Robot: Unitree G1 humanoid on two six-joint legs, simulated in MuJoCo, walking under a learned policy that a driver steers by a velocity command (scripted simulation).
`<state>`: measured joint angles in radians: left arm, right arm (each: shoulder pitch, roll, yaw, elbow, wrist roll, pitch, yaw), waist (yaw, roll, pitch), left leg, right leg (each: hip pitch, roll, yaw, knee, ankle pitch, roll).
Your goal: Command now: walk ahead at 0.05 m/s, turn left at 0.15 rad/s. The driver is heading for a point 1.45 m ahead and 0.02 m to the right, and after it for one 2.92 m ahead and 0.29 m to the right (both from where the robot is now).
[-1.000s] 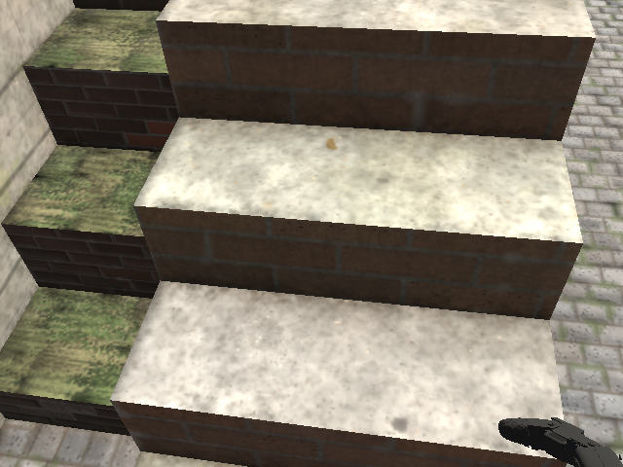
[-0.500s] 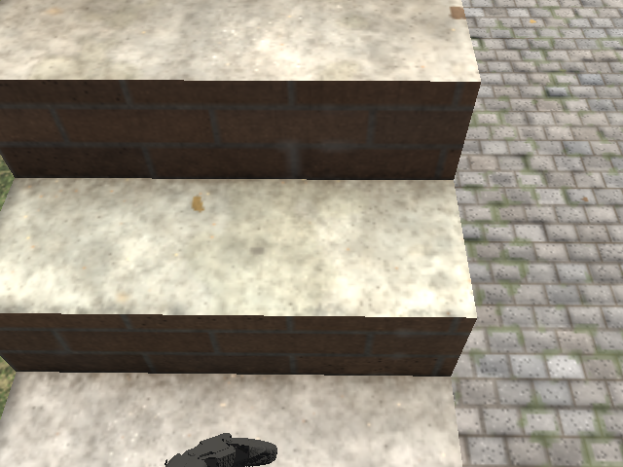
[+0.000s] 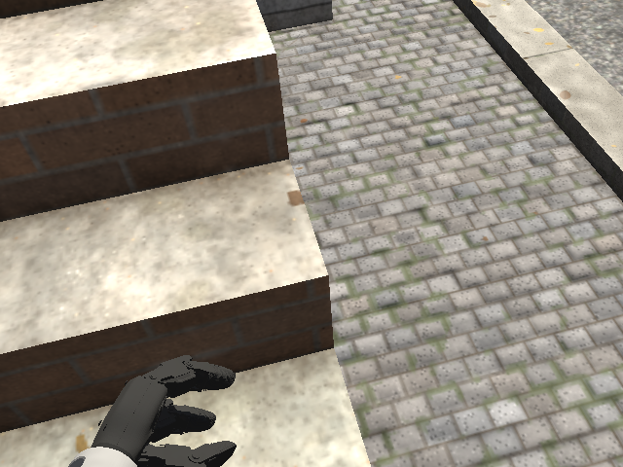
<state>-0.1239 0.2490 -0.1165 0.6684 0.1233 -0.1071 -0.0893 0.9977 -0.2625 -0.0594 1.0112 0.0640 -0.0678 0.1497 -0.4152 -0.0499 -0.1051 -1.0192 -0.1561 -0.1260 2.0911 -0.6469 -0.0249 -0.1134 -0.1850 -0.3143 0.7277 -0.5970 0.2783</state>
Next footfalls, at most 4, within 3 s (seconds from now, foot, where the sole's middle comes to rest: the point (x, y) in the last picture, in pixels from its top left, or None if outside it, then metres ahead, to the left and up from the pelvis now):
0.10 left None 0.21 0.10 -0.56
0.52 left None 0.19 -0.05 -0.47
0.76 left None -0.03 -0.01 -0.58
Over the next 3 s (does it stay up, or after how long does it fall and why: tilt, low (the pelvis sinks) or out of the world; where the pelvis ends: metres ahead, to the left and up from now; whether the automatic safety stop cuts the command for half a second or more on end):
falls after 1.12 s (tilt)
